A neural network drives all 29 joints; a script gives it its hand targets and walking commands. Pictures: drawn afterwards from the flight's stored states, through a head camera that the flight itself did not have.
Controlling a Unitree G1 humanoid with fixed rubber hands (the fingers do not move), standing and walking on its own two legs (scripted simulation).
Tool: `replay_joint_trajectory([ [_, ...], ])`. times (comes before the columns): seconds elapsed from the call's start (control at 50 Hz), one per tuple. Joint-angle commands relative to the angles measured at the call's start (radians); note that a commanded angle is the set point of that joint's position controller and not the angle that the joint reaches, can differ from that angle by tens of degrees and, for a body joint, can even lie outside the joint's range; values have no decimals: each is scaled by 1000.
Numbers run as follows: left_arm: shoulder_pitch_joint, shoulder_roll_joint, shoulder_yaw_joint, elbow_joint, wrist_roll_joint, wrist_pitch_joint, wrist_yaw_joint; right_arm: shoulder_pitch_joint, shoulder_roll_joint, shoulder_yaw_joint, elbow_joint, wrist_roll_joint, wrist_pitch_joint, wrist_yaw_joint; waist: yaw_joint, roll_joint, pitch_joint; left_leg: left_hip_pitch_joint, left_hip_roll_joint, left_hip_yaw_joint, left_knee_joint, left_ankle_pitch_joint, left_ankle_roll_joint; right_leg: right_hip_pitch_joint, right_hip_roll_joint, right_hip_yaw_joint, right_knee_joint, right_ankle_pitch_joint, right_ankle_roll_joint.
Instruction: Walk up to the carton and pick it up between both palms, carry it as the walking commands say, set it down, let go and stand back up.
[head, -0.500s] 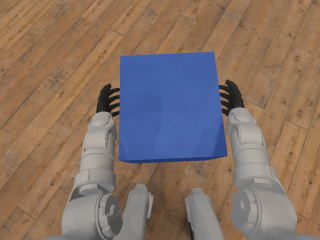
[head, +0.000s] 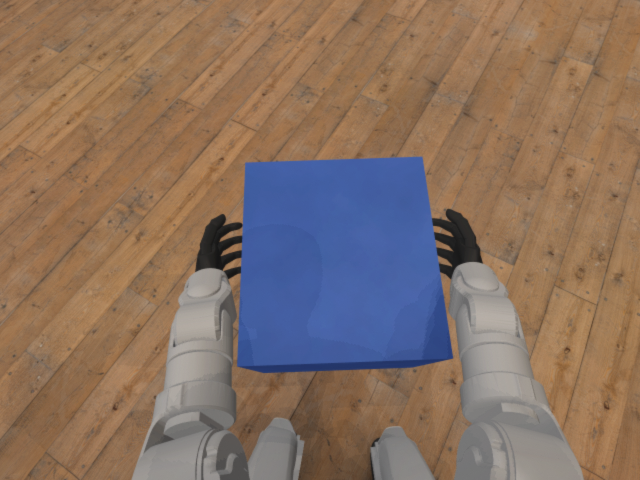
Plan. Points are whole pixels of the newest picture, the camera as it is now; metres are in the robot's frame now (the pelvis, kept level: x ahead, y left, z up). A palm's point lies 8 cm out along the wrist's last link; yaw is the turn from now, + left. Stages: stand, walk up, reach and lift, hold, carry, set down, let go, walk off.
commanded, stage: reach and lift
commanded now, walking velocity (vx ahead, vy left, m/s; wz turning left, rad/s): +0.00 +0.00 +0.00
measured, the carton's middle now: (336, 274) +0.40 +0.02 -0.11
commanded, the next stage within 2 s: none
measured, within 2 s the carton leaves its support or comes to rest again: neither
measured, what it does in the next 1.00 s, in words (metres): rises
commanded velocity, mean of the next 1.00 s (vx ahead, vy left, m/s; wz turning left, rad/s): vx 0.00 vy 0.00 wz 0.00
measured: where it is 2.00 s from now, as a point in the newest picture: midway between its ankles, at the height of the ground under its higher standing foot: outside the picture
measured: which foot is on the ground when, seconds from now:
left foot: down 0.00-1.00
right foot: down 0.00-1.00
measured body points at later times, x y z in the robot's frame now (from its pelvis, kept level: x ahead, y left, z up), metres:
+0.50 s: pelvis +0.01 +0.00 +0.05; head +0.11 +0.00 +0.49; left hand +0.36 +0.18 +0.02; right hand +0.38 -0.15 +0.02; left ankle +0.05 +0.15 -0.66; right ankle +0.04 -0.14 -0.66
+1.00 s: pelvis +0.03 +0.00 +0.08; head +0.02 +0.00 +0.53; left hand +0.33 +0.18 +0.09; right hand +0.36 -0.15 +0.09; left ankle +0.05 +0.14 -0.66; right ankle +0.04 -0.14 -0.66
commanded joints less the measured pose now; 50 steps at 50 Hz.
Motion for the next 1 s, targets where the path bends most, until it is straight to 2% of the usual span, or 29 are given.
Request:
replay_joint_trajectory([
  [0.0,-557,-936,-581,49,-166,-13,-351,-525,973,537,21,163,-23,330,3,-16,-657,463,-75,158,-112,317,24,426,67,-142,-133,310,-26],
  [0.24,-493,-925,-602,-3,-158,14,-369,-463,972,554,-23,153,3,338,3,-21,-516,603,-72,155,-248,299,29,581,56,-139,-271,295,-27],
  [0.56,-385,-933,-678,-66,-172,51,-371,-355,963,595,-102,165,42,342,4,-15,-416,844,-68,136,-408,382,29,785,45,-125,-434,373,-26],
  [0.82,-305,-927,-679,-87,-189,129,-356,-293,938,597,-128,187,113,350,12,-5,-239,1001,-58,129,-549,352,21,930,40,-122,-558,332,-33],
  [0.98,-276,-919,-697,-136,-223,187,-355,-263,944,629,-179,211,165,348,13,-5,-145,1079,-58,129,-612,342,20,1025,41,-113,-623,324,-33],
])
